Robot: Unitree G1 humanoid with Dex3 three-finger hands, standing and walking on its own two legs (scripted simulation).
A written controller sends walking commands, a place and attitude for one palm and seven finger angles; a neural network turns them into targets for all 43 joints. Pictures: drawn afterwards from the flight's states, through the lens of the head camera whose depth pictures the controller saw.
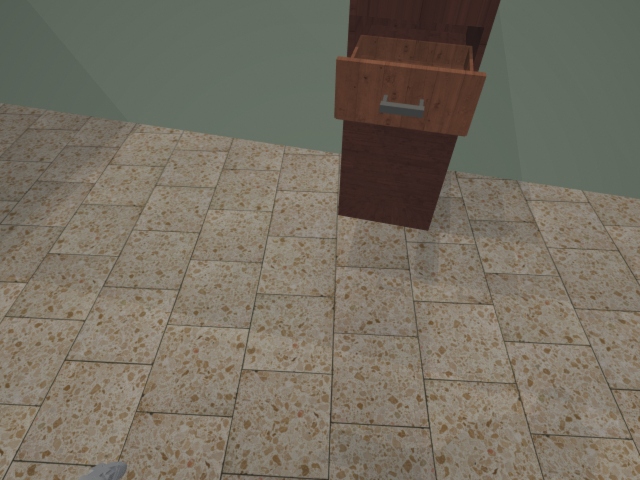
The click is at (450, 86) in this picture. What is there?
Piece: drawer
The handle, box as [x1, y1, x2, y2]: [379, 95, 424, 117]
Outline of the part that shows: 380,103 380,112 422,117 424,106 422,105 422,99 420,99 419,105 417,106 387,102 387,95 384,95 383,100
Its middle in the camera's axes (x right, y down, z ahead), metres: +0.20 -0.33 +0.96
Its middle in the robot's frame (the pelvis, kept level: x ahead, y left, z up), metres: +0.95 -0.15 -0.02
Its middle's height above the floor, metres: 0.75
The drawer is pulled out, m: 0.30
